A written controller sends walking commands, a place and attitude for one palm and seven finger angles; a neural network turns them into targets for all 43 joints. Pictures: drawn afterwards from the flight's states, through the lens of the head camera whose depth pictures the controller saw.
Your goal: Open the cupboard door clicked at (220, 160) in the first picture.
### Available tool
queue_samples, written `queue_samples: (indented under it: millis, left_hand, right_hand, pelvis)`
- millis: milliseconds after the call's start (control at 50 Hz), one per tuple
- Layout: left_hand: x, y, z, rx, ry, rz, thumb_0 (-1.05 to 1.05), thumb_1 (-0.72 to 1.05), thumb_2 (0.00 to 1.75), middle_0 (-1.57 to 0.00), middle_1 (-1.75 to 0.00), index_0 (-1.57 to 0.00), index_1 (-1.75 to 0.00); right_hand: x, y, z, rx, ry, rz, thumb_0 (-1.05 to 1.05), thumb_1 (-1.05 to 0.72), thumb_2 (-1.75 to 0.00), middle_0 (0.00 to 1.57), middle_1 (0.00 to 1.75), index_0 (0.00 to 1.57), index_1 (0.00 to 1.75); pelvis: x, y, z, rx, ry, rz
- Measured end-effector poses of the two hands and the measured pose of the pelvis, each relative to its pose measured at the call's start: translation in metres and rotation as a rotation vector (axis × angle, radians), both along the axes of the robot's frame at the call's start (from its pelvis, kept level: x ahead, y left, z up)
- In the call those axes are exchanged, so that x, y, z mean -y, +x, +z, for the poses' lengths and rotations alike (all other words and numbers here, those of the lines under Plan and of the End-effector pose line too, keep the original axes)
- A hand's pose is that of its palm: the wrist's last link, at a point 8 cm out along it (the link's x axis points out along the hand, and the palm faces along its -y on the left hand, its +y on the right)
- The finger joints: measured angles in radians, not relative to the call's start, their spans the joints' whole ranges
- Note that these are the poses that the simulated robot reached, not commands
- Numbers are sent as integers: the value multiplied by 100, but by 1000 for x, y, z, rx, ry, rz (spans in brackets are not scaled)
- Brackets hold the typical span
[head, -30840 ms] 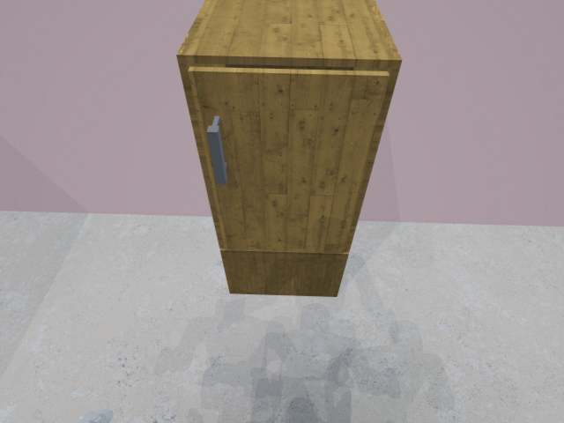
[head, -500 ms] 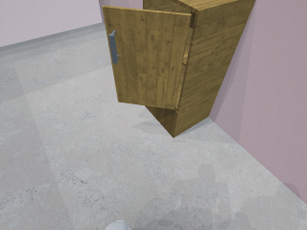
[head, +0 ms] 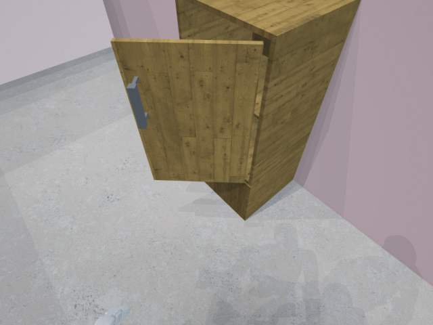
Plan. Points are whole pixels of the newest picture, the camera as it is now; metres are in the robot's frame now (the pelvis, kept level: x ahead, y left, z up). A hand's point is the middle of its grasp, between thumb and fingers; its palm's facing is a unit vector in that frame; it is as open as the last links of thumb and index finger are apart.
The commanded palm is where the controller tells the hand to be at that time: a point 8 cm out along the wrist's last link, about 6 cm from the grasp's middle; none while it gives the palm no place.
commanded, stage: come to a stop and stand still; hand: left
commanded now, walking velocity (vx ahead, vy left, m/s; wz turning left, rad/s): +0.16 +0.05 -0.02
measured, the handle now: (139, 103) +0.69 +0.25 +0.00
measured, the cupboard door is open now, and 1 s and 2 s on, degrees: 46 46 46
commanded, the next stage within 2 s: look again from close up in 1.02 s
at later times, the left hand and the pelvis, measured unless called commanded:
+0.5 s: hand out of the picture +0.13 +0.23 -0.17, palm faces +0.04 -0.97 -0.25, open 7.3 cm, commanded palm none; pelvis +0.09 +0.03 +0.00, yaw -1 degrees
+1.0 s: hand out of the picture +0.11 +0.18 -0.17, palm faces -0.03 -0.98 -0.20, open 7.4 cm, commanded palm none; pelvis +0.05 +0.00 +0.00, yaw -1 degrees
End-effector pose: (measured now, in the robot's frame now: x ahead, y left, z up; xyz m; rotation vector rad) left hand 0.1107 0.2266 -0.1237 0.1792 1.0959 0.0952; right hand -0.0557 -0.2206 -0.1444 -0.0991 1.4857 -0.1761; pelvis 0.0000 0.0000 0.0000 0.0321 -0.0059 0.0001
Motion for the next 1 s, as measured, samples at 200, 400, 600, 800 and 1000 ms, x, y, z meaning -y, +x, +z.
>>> queue_samples:
  millis: [200,400,600,800,1000]
  left_hand:
    - [-6,23,-9,-74,-5,72,-1,93,90,-20,-30,-20,-30]
    - [-51,11,-26,-257,29,112,0,93,90,-20,-30,-20,-30]
    - [-43,14,-11,-181,88,92,1,91,90,-19,-30,-20,-30]
    - [-11,7,-18,-94,51,28,1,91,90,-20,-30,-20,-30]
    - [-2,-8,-14,-121,13,9,1,91,90,-20,-30,-20,-30]
  right_hand:
    - [-4,95,7,36,-21,5,1,-91,-90,20,30,20,30]
    - [-20,205,11,215,-86,77,1,-92,-90,21,30,20,30]
    - [14,220,5,275,-81,74,0,-90,-90,21,30,21,30]
    - [25,192,8,344,-81,48,0,-91,-90,20,30,20,30]
    - [8,138,8,218,-41,59,0,-92,-90,21,30,20,30]
  pelvis:
    - [-7,61,5,-4,-38,6]
    - [-31,93,-2,-8,-40,-15]
    - [-9,79,-6,-15,-22,-18]
    - [-5,65,-12,32,-56,-14]
    - [-3,54,-2,3,-45,-26]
